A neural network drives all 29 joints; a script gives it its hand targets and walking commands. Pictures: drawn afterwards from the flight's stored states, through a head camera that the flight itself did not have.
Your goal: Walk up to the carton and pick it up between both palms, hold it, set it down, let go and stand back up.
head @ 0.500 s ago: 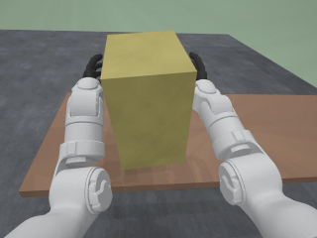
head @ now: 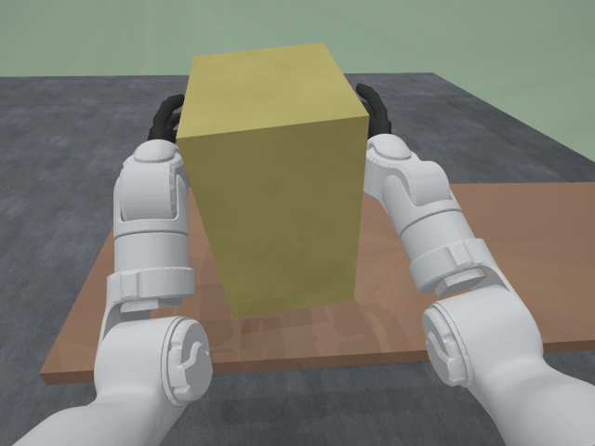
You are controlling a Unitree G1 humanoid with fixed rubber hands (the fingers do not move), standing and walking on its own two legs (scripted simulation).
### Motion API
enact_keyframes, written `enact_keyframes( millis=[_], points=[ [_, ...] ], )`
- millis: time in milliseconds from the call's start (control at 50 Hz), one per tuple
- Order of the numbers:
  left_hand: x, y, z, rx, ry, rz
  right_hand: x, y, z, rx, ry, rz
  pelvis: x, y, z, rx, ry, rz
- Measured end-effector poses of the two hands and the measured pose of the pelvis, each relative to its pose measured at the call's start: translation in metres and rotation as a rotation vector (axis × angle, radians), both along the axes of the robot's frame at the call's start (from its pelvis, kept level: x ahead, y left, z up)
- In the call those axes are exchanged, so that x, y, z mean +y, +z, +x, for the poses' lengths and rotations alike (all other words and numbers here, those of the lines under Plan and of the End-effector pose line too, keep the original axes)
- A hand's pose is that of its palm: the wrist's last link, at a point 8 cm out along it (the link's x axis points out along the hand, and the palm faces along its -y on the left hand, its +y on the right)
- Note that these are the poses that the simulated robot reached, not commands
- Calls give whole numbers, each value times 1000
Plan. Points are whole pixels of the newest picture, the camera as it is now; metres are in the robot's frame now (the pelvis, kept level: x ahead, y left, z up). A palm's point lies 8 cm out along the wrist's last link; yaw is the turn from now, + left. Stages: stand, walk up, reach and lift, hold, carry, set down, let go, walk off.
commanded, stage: reach and lift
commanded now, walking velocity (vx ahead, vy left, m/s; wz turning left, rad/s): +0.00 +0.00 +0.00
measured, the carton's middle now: (277, 183) +0.37 -0.01 +0.23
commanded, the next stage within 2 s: hold in 0.38 s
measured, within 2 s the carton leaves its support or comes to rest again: neither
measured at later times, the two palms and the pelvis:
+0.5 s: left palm (164, 136) +0.37 +0.12 +0.30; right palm (385, 126) +0.36 -0.14 +0.31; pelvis -0.01 -0.01 +0.00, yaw -1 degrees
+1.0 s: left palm (161, 134) +0.36 +0.12 +0.31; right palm (387, 115) +0.36 -0.13 +0.33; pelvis -0.01 -0.01 +0.00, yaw -1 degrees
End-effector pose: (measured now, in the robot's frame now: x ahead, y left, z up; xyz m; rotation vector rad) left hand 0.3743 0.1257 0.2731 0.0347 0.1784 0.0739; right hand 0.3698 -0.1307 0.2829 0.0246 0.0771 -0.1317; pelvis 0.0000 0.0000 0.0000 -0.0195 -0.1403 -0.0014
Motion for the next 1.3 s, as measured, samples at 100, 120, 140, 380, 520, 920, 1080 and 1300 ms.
enact_keyframes(
  millis=[100,120,140,380,520,920,1080,1300],
  points=[
    [-1,2,-2,7,-7,-3,-1,6,-3,9,-5,11,-1,0,-4,3,-1,0],
    [-2,3,-2,7,-9,-2,-2,7,-3,9,-6,14,-1,0,-5,5,-2,0],
    [-3,5,-3,6,-10,0,-3,8,-4,9,-7,16,-1,0,-6,7,-3,0],
    [-7,20,-5,6,-9,0,-7,20,-7,13,-9,14,-4,1,-12,22,-14,3],
    [-5,28,-10,-3,-7,-12,-5,30,-11,8,-6,-4,-7,0,-11,17,-9,2],
    [-2,34,-13,8,-15,-19,-1,45,-14,27,-6,-4,-6,0,-12,28,-11,2],
    [-5,33,-12,2,-17,-19,-5,44,-14,27,-8,-5,-8,0,-10,32,-9,0],
    [-7,37,-13,3,-11,-22,-7,45,-15,33,-5,-3,-10,0,-9,30,-7,2]
  ],
)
